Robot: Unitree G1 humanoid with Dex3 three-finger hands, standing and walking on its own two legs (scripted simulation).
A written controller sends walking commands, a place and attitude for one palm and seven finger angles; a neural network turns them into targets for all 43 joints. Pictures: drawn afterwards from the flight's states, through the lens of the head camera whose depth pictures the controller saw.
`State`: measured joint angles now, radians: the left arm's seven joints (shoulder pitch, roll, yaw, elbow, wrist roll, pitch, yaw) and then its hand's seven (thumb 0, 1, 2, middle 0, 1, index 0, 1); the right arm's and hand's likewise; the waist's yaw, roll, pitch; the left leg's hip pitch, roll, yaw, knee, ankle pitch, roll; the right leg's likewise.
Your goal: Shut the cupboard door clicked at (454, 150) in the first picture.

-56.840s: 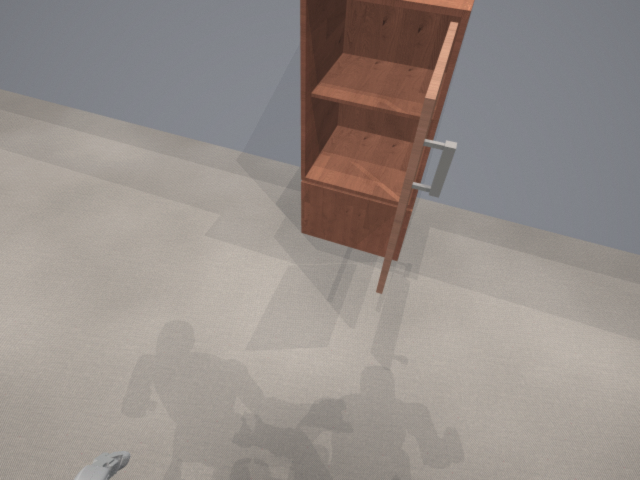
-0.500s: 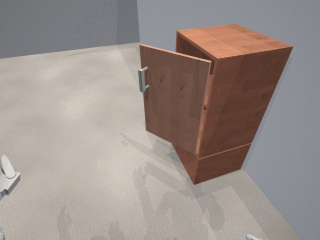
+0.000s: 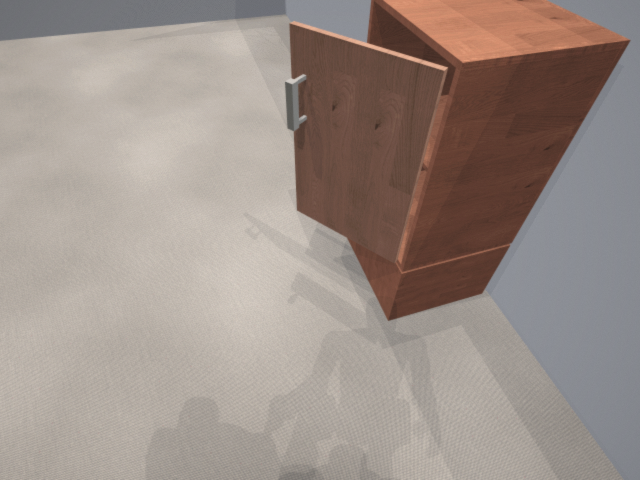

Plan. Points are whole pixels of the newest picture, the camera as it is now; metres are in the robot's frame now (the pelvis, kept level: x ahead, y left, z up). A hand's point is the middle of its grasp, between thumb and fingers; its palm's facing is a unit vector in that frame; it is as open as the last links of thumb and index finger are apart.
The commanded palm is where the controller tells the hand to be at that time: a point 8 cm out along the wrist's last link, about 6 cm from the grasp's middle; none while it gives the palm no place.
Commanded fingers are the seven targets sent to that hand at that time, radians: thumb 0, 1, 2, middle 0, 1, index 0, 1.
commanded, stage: let the arm hang, fingers relaxed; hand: left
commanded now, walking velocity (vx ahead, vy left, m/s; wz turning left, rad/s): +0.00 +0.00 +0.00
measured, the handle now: (297, 102) +0.96 +0.11 -0.02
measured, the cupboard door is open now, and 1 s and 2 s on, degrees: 36 36 36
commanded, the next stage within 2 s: look to check the result in 0.62 s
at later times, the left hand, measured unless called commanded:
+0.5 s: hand out of the picture -0.05 +0.17 -0.17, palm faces +0.02 -0.99 -0.14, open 7.3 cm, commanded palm none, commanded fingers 0.00 0.90 0.90 -0.20 -0.30 -0.20 -0.30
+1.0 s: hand out of the picture -0.03 +0.19 -0.17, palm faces +0.01 -0.98 -0.18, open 7.3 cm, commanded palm none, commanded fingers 0.00 0.90 0.90 -0.20 -0.30 -0.20 -0.30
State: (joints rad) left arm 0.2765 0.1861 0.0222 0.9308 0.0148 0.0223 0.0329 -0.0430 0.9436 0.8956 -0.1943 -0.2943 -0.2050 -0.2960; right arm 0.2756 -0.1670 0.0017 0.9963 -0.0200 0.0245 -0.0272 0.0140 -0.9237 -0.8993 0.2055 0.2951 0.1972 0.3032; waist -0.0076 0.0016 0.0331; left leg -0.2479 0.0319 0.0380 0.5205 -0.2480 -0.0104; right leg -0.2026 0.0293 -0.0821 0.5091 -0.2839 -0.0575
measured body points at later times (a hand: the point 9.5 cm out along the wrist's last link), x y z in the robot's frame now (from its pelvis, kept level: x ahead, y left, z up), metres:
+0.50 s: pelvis -0.02 +0.02 +0.01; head -0.02 +0.02 +0.46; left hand -0.05 +0.22 -0.16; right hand -0.06 -0.19 -0.16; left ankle +0.02 +0.13 -0.74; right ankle +0.00 -0.08 -0.74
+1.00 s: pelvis -0.01 +0.03 +0.01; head -0.02 +0.02 +0.46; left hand -0.03 +0.24 -0.15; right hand -0.04 -0.18 -0.16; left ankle +0.02 +0.13 -0.74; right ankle +0.00 -0.08 -0.74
